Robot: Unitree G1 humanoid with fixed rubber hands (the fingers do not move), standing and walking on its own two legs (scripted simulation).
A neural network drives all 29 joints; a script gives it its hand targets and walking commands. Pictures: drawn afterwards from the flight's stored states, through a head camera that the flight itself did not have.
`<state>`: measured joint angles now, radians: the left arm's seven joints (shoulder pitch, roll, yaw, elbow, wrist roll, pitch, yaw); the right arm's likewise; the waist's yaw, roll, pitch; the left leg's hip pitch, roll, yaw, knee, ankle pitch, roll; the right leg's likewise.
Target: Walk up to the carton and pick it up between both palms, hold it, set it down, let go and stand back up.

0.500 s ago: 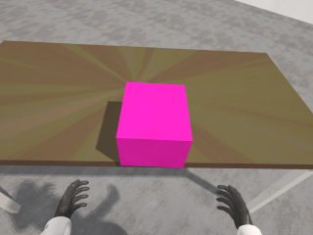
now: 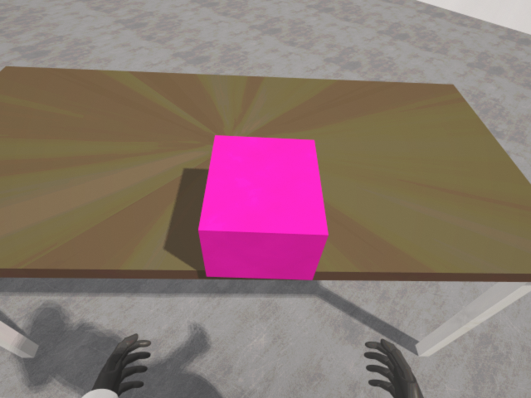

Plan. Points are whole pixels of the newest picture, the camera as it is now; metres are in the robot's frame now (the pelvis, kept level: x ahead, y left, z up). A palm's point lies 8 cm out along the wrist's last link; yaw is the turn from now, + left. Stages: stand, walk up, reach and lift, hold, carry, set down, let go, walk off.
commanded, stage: let go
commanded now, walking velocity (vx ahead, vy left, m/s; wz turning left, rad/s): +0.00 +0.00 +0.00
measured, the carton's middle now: (262, 205) +0.45 +0.02 -0.01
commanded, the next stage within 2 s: stand in 0.50 s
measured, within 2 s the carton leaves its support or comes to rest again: neither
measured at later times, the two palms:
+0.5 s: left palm (120, 381) +0.16 +0.22 -0.08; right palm out of the picture +0.15 -0.23 -0.08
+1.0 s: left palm out of the picture +0.02 +0.24 -0.13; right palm out of the picture +0.03 -0.24 -0.13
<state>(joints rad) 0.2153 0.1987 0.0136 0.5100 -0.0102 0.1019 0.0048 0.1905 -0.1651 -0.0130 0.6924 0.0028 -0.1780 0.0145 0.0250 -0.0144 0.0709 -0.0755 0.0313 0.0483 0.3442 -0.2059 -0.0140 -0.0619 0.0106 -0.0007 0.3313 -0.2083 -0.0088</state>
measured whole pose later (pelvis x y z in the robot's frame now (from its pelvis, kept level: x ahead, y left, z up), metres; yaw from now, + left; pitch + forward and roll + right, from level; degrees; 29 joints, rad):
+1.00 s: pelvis +0.00 +0.00 -0.01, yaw +4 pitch +0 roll -1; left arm 0.35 0.21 0.03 0.85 0.03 -0.02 0.02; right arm 0.37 -0.19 -0.03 0.91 -0.03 -0.01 0.01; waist 0.01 -0.01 -0.03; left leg -0.21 0.02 -0.01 0.45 -0.24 -0.01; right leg -0.16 0.00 -0.06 0.40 -0.25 -0.01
